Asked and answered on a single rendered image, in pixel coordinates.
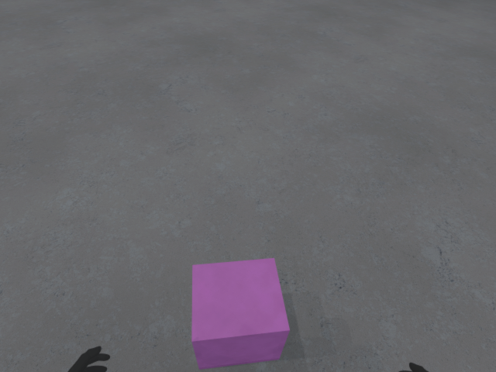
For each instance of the left robot hand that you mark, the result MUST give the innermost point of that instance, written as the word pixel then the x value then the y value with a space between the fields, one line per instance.
pixel 91 356

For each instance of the carton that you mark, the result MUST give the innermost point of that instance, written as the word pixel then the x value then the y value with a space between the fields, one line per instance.
pixel 238 313

